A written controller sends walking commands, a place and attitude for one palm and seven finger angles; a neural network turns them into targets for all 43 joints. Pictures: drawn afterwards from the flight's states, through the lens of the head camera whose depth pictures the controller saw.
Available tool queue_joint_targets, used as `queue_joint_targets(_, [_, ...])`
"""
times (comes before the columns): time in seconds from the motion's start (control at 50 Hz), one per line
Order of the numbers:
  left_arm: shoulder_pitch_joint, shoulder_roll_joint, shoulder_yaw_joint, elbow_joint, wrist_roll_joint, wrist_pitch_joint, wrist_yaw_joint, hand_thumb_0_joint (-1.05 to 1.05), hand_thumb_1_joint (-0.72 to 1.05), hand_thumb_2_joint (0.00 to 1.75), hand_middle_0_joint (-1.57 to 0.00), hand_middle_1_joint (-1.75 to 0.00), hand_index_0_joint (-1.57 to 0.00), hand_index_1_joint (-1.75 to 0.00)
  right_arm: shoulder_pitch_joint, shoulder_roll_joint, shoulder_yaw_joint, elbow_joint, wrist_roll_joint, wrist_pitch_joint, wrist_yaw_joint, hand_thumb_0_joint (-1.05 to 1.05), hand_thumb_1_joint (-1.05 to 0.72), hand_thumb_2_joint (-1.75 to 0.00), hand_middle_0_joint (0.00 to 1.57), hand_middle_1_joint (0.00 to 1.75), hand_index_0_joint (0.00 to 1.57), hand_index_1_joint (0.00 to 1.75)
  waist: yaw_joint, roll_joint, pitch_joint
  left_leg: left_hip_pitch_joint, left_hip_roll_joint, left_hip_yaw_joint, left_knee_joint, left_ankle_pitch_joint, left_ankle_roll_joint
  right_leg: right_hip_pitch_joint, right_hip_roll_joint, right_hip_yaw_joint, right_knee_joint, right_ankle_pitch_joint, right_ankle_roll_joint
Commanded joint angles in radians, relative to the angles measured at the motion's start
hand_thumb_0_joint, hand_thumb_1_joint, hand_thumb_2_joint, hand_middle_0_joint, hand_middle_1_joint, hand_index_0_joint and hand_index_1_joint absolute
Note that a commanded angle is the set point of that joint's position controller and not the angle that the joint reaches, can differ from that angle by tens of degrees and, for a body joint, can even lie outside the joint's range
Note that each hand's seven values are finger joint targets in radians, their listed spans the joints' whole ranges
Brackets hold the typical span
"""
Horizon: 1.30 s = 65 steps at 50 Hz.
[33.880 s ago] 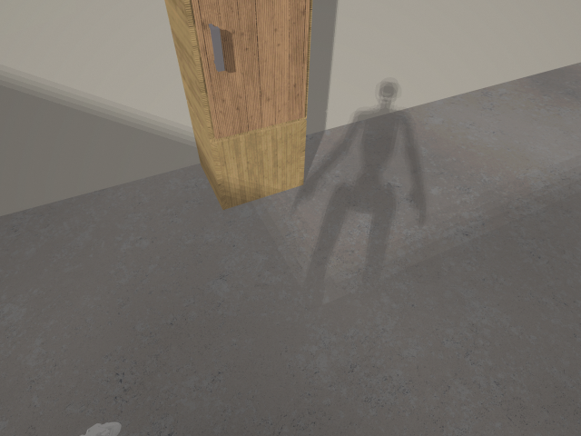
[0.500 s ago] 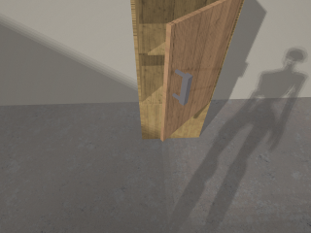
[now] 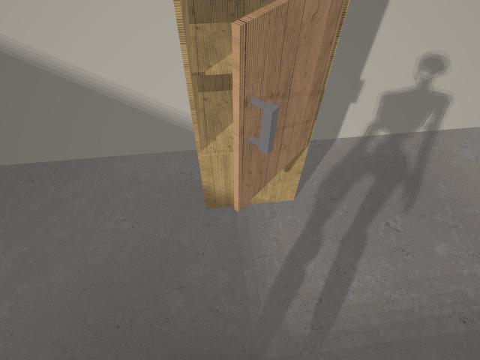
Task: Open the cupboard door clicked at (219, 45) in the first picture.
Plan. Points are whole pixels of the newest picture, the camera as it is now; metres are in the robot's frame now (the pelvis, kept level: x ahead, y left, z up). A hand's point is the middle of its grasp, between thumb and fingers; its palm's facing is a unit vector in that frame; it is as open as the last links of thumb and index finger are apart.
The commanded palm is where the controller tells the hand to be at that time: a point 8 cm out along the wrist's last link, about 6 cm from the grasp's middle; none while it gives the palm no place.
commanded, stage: walk to a spot facing it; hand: left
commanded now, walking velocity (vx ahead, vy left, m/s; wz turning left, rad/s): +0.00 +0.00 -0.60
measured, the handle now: (261, 125) +0.60 +0.00 +0.02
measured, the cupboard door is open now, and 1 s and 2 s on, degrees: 42 42 42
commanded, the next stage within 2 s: none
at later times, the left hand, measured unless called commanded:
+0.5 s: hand out of the picture +0.08 +0.14 -0.16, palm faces -0.16 -0.95 -0.27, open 7.3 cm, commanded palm none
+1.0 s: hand (174, 311) +0.23 +0.16 -0.17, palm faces -0.48 -0.84 -0.23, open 7.3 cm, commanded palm none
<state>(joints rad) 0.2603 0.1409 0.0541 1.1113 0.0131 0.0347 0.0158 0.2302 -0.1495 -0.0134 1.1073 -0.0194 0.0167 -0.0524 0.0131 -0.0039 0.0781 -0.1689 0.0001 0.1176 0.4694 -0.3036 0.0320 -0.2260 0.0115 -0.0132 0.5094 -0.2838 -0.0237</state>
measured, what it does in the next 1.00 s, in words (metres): steps on the spot, turning right: left foot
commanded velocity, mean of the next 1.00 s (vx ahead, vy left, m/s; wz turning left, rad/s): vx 0.00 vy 0.00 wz -0.60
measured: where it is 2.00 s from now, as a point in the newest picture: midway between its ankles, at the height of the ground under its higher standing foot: outside the picture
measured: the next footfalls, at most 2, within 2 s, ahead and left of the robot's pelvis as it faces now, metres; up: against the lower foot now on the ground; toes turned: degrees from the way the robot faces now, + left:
left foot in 0.76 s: +0.11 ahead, +0.10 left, +0.00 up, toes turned -25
right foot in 1.16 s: -0.01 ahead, -0.13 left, +0.00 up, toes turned -43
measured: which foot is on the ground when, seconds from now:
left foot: down 0.00-0.20, up 0.22-0.74, down 0.76-1.00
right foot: down 0.00-0.74, up 0.76-1.00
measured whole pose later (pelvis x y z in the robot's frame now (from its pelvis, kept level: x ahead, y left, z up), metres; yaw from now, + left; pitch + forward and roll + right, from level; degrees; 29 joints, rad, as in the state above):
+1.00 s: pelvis +0.04 +0.01 +0.01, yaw -33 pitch +2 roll -2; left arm 0.15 0.29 0.10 0.91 0.02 0.06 -0.03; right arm 0.22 -0.19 -0.01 0.88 -0.03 0.01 -0.04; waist 0.03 -0.02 0.13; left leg -0.20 0.09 0.11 0.47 -0.30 0.00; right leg -0.49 -0.02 -0.01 1.01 -0.43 0.07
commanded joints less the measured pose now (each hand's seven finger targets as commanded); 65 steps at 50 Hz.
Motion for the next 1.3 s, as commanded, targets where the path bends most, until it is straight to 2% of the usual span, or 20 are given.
queue_joint_targets(0.0, [-0.011,0.109,0.035,-0.105,0.011,0.0,-0.011,0.0,0.9,0.9,-0.2,-0.3,-0.2,-0.3,0.085,-0.181,-0.053,-0.064,-0.005,-0.007,-0.018,0.0,-0.9,-0.9,0.2,0.3,0.2,0.3,-0.022,0.134,-0.035,0.053,0.309,-0.228,-0.12,0.296,0.107,-0.145,-0.031,0.028,0.194,-0.028,0.002])
queue_joint_targets(0.06, [-0.054,0.104,0.042,-0.143,0.012,0.009,-0.02,0.0,0.9,0.9,-0.2,-0.3,-0.2,-0.3,0.064,-0.198,-0.059,-0.095,-0.016,-0.012,-0.015,0.0,-0.9,-0.9,0.2,0.3,0.2,0.3,-0.027,0.175,-0.014,0.052,0.383,-0.23,-0.133,0.437,0.167,-0.206,-0.045,0.022,0.347,-0.244,0.013])
queue_joint_targets(0.14, [0.035,0.108,0.047,-0.132,0.011,-0.003,-0.027,0.0,0.9,0.9,-0.2,-0.3,-0.2,-0.3,-0.019,-0.221,-0.069,-0.144,-0.013,-0.009,-0.007,0.0,-0.9,-0.9,0.2,0.3,0.2,0.3,0.038,0.075,-0.056,-0.002,0.297,-0.074,0.048,0.456,0.066,-0.013,-0.034,-0.03,0.078,-0.006,0.013])
queue_joint_targets(0.16, [0.089,0.151,0.056,-0.122,0.016,-0.011,-0.024,0.0,0.9,0.9,-0.2,-0.3,-0.2,-0.3,-0.043,-0.214,-0.073,-0.159,-0.003,-0.005,-0.003,0.0,-0.9,-0.9,0.2,0.3,0.2,0.3,0.068,-0.034,-0.065,-0.075,0.222,-0.009,0.206,0.315,0.007,0.071,-0.076,0.06,-0.072,0.231,-0.007])
queue_joint_targets(0.18, [0.126,0.269,0.078,-0.118,0.027,-0.024,-0.008,0.0,0.9,0.9,-0.2,-0.3,-0.2,-0.3,-0.051,-0.145,-0.065,-0.201,0.009,-0.003,0.005,0.0,-0.9,-0.9,0.2,0.3,0.2,0.3,0.072,-0.361,-0.088,-0.311,0.067,0.077,0.448,-0.152,-0.064,0.201,-0.33,0.443,-0.176,0.53,-0.106])
queue_joint_targets(0.22, [0.1,0.277,0.077,-0.132,0.006,-0.02,0.007,0.0,0.9,0.9,-0.2,-0.3,-0.2,-0.3,-0.076,-0.162,-0.068,-0.208,0.006,0.02,0.01,0.0,-0.9,-0.9,0.2,0.3,0.2,0.3,0.06,-0.234,-0.08,-0.373,0.059,-0.122,0.702,-0.285,-0.064,0.136,-0.361,0.46,-0.188,0.443,-0.217])
queue_joint_targets(0.32, [-0.009,0.239,0.066,-0.193,0.007,-0.031,0.009,0.0,0.9,0.9,-0.2,-0.3,-0.2,-0.3,-0.108,-0.142,-0.066,-0.213,0.0,0.022,0.03,0.0,-0.9,-0.9,0.2,0.3,0.2,0.3,0.011,-0.024,-0.076,-0.39,0.065,-0.149,0.695,-0.073,-0.088,0.105,-0.226,0.362,-0.172,0.341,-0.151])
queue_joint_targets(0.6, [0.036,0.264,0.082,-0.234,0.023,-0.022,0.01,0.0,0.9,0.9,-0.2,-0.3,-0.2,-0.3,-0.218,-0.153,-0.057,-0.304,0.018,0.001,0.015,0.0,-0.9,-0.9,0.2,0.3,0.2,0.3,0.039,-0.122,-0.136,-0.307,0.012,-0.167,0.394,-0.149,-0.094,0.132,-0.2,0.496,-0.085,0.588,-0.188])
queue_joint_targets(0.68, [-0.046,0.266,0.079,-0.256,0.009,-0.015,0.005,0.0,0.9,0.9,-0.2,-0.3,-0.2,-0.3,-0.077,-0.164,-0.057,-0.275,0.026,-0.015,0.008,0.0,-0.9,-0.9,0.2,0.3,0.2,0.3,-0.031,-0.114,-0.175,-0.036,-0.006,-0.159,0.056,0.033,-0.076,-0.007,-0.123,0.465,-0.01,0.503,-0.104])
queue_joint_targets(0.7, [-0.055,0.234,0.071,-0.264,0.005,-0.012,0.003,0.0,0.9,0.9,-0.2,-0.3,-0.2,-0.3,-0.033,-0.199,-0.063,-0.261,0.022,-0.023,0.003,0.0,-0.9,-0.9,0.2,0.3,0.2,0.3,-0.053,-0.023,-0.181,0.127,0.069,-0.207,-0.069,0.089,-0.06,-0.152,-0.058,0.409,0.055,0.32,-0.055])
queue_joint_targets(0.72, [-0.028,0.176,0.06,-0.281,-0.009,-0.012,-0.007,0.0,0.9,0.9,-0.2,-0.3,-0.2,-0.3,0.004,-0.293,-0.076,-0.27,0.005,-0.036,-0.002,0.0,-0.9,-0.9,0.2,0.3,0.2,0.3,-0.056,0.248,-0.211,0.26,0.345,-0.496,-0.185,0.175,0.039,-0.332,0.085,0.244,0.231,-0.089,0.01])
queue_joint_targets(0.74, [-0.06,0.188,0.055,-0.291,0.002,-0.014,-0.016,0.0,0.9,0.9,-0.2,-0.3,-0.2,-0.3,0.02,-0.331,-0.08,-0.279,-0.001,-0.026,-0.006,0.0,-0.9,-0.9,0.2,0.3,0.2,0.3,-0.056,0.278,-0.165,0.185,0.506,-0.594,-0.188,0.353,0.145,-0.375,0.066,0.109,0.448,-0.363,0.054])
queue_joint_targets(0.78, [-0.057,0.206,0.065,-0.279,0.018,-0.006,-0.032,0.0,0.9,0.9,-0.2,-0.3,-0.2,-0.3,-0.042,-0.26,-0.055,-0.305,-0.015,-0.023,-0.008,0.0,-0.9,-0.9,0.2,0.3,0.2,0.3,-0.011,0.127,-0.072,0.033,0.413,-0.434,-0.185,0.4,0.154,-0.362,0.011,0.1,0.64,-0.252,0.077])
queue_joint_targets(0.86, [-0.058,0.18,0.053,-0.26,0.009,0.002,-0.049,0.0,0.9,0.9,-0.2,-0.3,-0.2,-0.3,-0.029,-0.22,-0.041,-0.308,-0.01,-0.027,-0.006,0.0,-0.9,-0.9,0.2,0.3,0.2,0.3,0.001,0.196,-0.103,0.111,0.283,-0.177,-0.086,0.692,0.091,-0.374,-0.023,0.038,0.675,-0.16,0.092])
queue_joint_targets(1.02, [-0.174,0.154,0.026,-0.295,0.007,0.0,-0.059,0.0,0.9,0.9,-0.2,-0.3,-0.2,-0.3,0.076,-0.266,-0.067,-0.262,-0.013,-0.018,0.012,0.0,-0.9,-0.9,0.2,0.3,0.2,0.3,-0.052,0.233,-0.103,0.109,0.316,-0.058,-0.039,0.631,0.079,-0.195,-0.024,-0.077,0.253,-0.137,0.057])
queue_joint_targets(1.08, [-0.099,0.177,0.032,-0.274,0.006,-0.01,-0.054,0.0,0.9,0.9,-0.2,-0.3,-0.2,-0.3,0.049,-0.282,-0.074,-0.266,-0.007,-0.015,0.018,0.0,-0.9,-0.9,0.2,0.3,0.2,0.3,0.001,0.193,-0.13,0.043,0.309,-0.021,0.08,0.572,0.023,-0.002,-0.01,-0.086,0.025,0.02,0.024])
queue_joint_targets(1.1, [-0.01,0.223,0.041,-0.25,0.01,-0.019,-0.047,0.0,0.9,0.9,-0.2,-0.3,-0.2,-0.3,0.035,-0.272,-0.075,-0.278,0.003,-0.014,0.026,0.0,-0.9,-0.9,0.2,0.3,0.2,0.3,0.046,0.096,-0.175,-0.05,0.275,0.019,0.215,0.494,-0.02,0.167,-0.047,-0.036,-0.078,0.194,-0.003])
queue_joint_targets(1.12, [0.072,0.338,0.066,-0.226,0.021,-0.031,-0.028,0.0,0.9,0.9,-0.2,-0.3,-0.2,-0.3,0.015,-0.192,-0.058,-0.309,0.015,-0.013,0.031,0.0,-0.9,-0.9,0.2,0.3,0.2,0.3,0.084,-0.219,-0.227,-0.307,0.148,0.1,0.459,0.025,-0.083,0.371,-0.299,0.289,-0.132,0.543,-0.095])
queue_joint_targets(1.14, [0.11,0.395,0.077,-0.21,0.004,-0.027,-0.014,0.0,0.9,0.9,-0.2,-0.3,-0.2,-0.3,-0.041,-0.189,-0.05,-0.335,0.013,-0.001,0.025,0.0,-0.9,-0.9,0.2,0.3,0.2,0.3,0.108,-0.311,-0.221,-0.426,0.067,-0.006,0.654,-0.385,-0.103,0.351,-0.431,0.433,-0.104,0.84,-0.205])
queue_joint_targets(1.28, [-0.114,0.282,0.052,-0.289,0.01,-0.022,0.0,0.0,0.9,0.9,-0.2,-0.3,-0.2,-0.3,-0.013,-0.175,-0.06,-0.262,0.005,0.024,0.034,0.0,-0.9,-0.9,0.2,0.3,0.2,0.3,-0.018,-0.119,-0.073,-0.332,0.085,-0.1,0.622,-0.101,-0.118,0.014,-0.224,0.259,-0.157,0.366,-0.152])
